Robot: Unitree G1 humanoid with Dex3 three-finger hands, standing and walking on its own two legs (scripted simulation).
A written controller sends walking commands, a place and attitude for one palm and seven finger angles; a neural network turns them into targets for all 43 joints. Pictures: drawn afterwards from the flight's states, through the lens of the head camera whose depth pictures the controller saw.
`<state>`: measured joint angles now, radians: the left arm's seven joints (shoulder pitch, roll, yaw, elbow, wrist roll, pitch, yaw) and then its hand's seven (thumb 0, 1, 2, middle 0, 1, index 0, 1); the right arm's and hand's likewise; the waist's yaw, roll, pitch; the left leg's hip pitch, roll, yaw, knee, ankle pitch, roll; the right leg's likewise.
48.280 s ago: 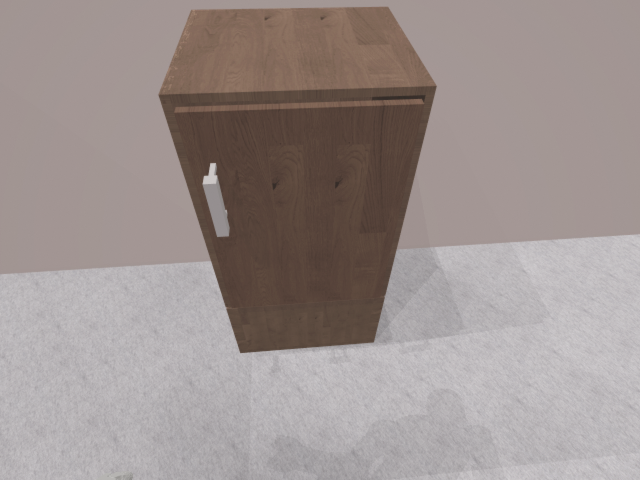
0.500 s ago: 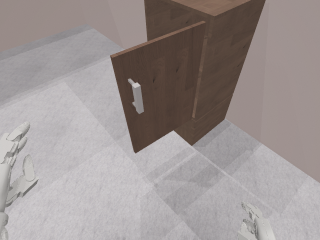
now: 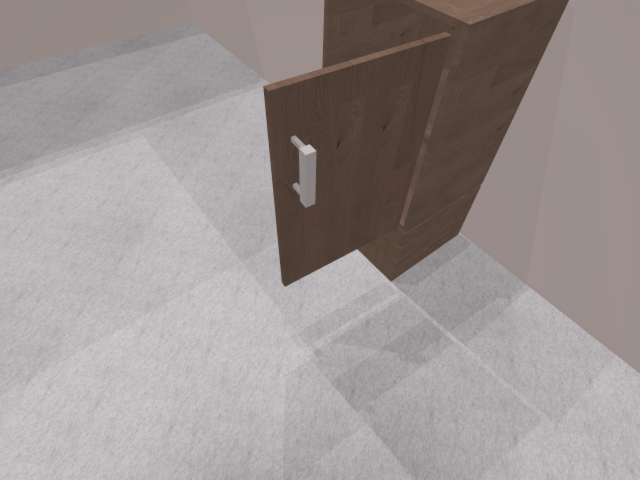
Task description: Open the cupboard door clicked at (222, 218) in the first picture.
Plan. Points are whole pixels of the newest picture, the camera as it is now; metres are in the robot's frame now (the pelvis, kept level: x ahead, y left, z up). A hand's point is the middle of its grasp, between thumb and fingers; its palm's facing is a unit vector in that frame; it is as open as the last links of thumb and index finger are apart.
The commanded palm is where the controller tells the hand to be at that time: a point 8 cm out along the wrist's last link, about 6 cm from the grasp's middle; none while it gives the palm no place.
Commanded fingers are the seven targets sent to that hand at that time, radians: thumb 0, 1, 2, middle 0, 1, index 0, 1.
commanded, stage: let the arm hang, fingers relaxed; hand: left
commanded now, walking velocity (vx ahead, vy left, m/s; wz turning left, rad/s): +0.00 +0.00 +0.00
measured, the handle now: (301, 171) +0.65 +0.09 -0.03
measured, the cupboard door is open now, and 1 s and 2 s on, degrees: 85 85 85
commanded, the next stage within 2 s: look to check the result in 0.56 s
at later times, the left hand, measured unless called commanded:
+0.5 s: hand out of the picture +0.02 +0.17 -0.17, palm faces +0.01 -0.98 -0.19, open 7.4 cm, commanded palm none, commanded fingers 0.00 0.90 0.90 -0.20 -0.30 -0.20 -0.30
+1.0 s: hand out of the picture +0.00 +0.15 -0.17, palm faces +0.03 -0.98 -0.19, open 7.4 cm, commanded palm none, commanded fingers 0.00 0.90 0.90 -0.20 -0.30 -0.20 -0.30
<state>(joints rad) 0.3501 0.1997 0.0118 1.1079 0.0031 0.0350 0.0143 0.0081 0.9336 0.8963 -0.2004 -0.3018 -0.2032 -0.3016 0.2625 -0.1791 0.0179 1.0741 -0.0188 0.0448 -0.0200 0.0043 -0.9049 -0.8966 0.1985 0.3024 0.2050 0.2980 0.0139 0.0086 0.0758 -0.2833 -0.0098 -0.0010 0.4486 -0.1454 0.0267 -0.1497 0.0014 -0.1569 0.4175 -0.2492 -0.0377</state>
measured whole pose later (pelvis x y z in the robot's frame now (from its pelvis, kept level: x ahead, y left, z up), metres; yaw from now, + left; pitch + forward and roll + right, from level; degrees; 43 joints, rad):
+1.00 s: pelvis +0.02 -0.01 +0.00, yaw -1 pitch -2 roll +0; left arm 0.31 0.12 0.01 1.16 0.00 0.00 0.04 0.00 0.91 0.90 -0.20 -0.30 -0.20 -0.30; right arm 0.26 -0.14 0.01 1.16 -0.02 0.02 -0.04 0.00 -0.91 -0.90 0.20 0.30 0.20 0.30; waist 0.00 0.02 0.05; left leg -0.21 0.00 0.02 0.40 -0.16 0.01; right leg -0.09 0.01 -0.13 0.39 -0.27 -0.05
